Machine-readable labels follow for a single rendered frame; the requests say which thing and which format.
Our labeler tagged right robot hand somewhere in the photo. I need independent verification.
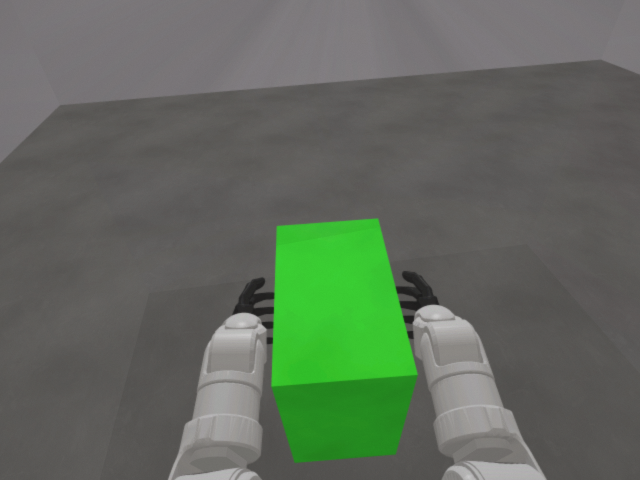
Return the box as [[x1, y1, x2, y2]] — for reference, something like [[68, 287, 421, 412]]
[[396, 271, 439, 339]]

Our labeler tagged left robot forearm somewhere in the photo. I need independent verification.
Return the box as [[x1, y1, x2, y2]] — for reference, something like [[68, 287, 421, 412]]
[[168, 313, 267, 480]]

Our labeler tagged right robot forearm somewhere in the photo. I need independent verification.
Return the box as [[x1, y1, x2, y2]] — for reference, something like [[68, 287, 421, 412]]
[[413, 305, 547, 480]]

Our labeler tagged left robot hand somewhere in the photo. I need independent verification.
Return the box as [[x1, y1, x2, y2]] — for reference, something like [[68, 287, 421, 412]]
[[232, 277, 275, 344]]

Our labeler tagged carton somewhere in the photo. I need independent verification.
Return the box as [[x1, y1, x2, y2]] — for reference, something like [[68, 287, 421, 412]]
[[271, 218, 418, 463]]

